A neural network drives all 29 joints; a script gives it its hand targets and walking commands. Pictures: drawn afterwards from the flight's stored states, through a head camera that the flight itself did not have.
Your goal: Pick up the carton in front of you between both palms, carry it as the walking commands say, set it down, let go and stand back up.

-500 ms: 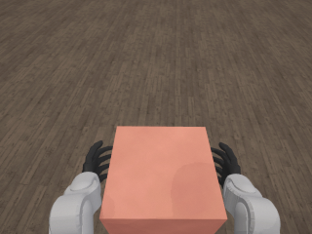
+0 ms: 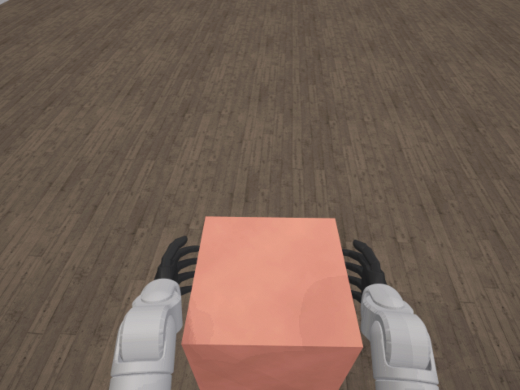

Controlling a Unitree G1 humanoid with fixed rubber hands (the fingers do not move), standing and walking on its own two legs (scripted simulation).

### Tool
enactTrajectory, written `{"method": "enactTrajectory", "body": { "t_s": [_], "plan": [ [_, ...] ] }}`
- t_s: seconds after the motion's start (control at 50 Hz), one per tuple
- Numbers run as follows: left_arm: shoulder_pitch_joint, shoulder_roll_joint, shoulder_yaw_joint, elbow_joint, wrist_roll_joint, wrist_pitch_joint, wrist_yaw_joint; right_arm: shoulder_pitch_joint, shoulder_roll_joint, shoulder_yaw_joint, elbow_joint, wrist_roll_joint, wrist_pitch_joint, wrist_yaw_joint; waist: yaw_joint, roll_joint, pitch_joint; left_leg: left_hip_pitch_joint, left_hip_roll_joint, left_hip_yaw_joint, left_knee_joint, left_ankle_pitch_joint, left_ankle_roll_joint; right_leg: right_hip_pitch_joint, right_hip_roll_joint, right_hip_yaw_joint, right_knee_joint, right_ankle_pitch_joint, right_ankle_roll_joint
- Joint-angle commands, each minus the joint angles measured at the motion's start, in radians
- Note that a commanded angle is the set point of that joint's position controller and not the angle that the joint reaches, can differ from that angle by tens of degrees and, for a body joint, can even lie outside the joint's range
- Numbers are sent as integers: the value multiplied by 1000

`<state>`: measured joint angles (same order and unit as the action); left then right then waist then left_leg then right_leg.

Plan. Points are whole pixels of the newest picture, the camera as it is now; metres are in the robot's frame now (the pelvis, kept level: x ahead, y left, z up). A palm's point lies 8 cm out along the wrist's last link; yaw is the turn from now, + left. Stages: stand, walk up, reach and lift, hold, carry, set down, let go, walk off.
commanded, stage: carry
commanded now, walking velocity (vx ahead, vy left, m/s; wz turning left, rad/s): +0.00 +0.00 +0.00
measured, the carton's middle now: (268, 313) +0.26 +0.00 -0.04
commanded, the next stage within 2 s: hold in 1.54 s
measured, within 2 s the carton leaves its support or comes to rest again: neither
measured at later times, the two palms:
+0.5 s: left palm (171, 287) +0.26 +0.15 +0.04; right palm (375, 291) +0.26 -0.15 +0.04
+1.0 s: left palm (168, 304) +0.23 +0.14 +0.04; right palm (381, 308) +0.23 -0.16 +0.04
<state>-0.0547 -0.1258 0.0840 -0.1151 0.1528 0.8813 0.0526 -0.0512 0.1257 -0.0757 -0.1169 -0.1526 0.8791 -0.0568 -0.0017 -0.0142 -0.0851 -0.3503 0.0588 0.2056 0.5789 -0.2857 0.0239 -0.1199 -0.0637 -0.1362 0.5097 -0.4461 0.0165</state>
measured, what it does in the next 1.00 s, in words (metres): shifts its weight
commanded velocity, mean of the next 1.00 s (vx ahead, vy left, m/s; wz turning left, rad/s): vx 0.00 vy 0.00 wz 0.00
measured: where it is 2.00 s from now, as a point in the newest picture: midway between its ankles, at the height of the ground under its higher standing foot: outside the picture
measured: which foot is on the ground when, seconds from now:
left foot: down 0.00-1.00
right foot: down 0.00-1.00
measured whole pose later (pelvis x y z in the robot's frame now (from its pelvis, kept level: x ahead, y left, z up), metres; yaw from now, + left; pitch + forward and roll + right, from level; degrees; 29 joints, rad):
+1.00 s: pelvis -0.05 -0.01 +0.00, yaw +0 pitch +1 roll +0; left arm -0.20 -0.14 0.16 0.13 0.23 0.74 0.02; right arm -0.19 0.14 -0.16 0.12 -0.22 0.74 -0.02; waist 0.00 -0.01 -0.07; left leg -0.37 0.08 0.19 0.51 -0.17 0.02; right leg -0.17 -0.04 -0.16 0.52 -0.38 -0.01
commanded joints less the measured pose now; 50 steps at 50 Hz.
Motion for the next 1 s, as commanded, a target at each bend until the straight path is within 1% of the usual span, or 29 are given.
{"method": "enactTrajectory", "body": {
  "t_s": [0.0, 0.1, 0.16, 0.2, 0.24, 0.3, 0.4, 0.5, 0.58, 0.98],
  "plan": [
    [-377, -568, -468, -31, -161, -95, -131, -380, 579, 466, -25, 156, -96, 130, 2, -17, -240, 208, 95, -84, 2, 540, 17, 18, -105, 41, -16, 716, -6],
    [-451, -584, -423, 116, -130, -210, -161, -457, 592, 422, 119, 133, -211, 163, 1, -3, -236, 218, 102, -88, -14, 531, 17, 19, -99, 35, -28, 636, -10],
    [-505, -642, -438, 166, -133, -260, -181, -510, 650, 437, 169, 138, -260, 184, 1, 2, -239, 224, 105, -93, -26, 525, 17, 18, -96, 37, -35, 594, -12],
    [-532, -694, -462, 178, -140, -272, -195, -537, 703, 459, 180, 146, -273, 199, 0, 4, -243, 227, 107, -96, -32, 521, 17, 17, -95, 39, -40, 570, -14],
    [-549, -753, -493, 169, -152, -265, -210, -554, 763, 488, 172, 158, -266, 213, -1, 5, -249, 228, 109, -99, -36, 515, 17, 17, -95, 41, -44, 553, -15],
    [-551, -823, -534, 135, -177, -227, -224, -557, 833, 526, 138, 180, -227, 229, 0, 6, -257, 227, 110, -101, -40, 505, 17, 14, -95, 45, -47, 535, -16],
    [-518, -827, -496, 163, -160, -179, -233, -522, 835, 485, 164, 160, -178, 237, 1, 5, -243, 214, 112, -105, -49, 474, 18, -6, -94, 49, -56, 496, -19],
    [-558, -853, -492, 168, -166, -179, -242, -559, 859, 480, 171, 164, -177, 245, 0, 8, -209, 195, 111, -111, -73, 403, 13, -39, -94, 56, -78, 414, -24],
    [-577, -869, -497, 168, -172, -180, -245, -578, 874, 486, 170, 171, -178, 249, 1, 8, -209, 194, 111, -115, -84, 378, 12, -50, -94, 58, -84, 375, -29],
    [-581, -880, -492, 178, -170, -175, -249, -581, 882, 481, 177, 170, -174, 253, 1, 13, -225, 183, 115, -120, -100, 343, 6, -81, -91, 65, -84, 314, -38]
  ]
}}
